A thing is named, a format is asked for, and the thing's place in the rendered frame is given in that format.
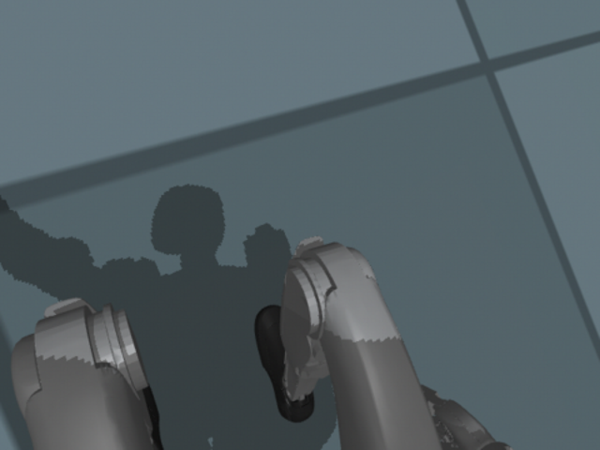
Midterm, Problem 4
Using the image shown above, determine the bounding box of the left robot foot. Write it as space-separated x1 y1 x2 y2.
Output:
142 385 164 450

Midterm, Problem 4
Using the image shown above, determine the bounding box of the right robot hand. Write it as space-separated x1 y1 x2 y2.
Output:
421 384 496 450

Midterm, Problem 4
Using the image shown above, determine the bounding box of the right robot foot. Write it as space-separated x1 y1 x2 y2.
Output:
254 305 314 423

